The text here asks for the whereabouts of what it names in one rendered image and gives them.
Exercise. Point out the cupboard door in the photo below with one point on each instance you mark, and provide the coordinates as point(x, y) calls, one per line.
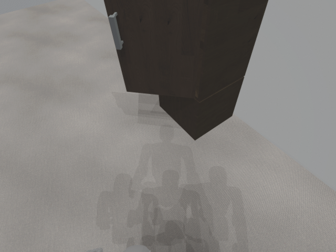
point(161, 43)

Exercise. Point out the handle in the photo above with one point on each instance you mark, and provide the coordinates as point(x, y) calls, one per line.
point(115, 31)

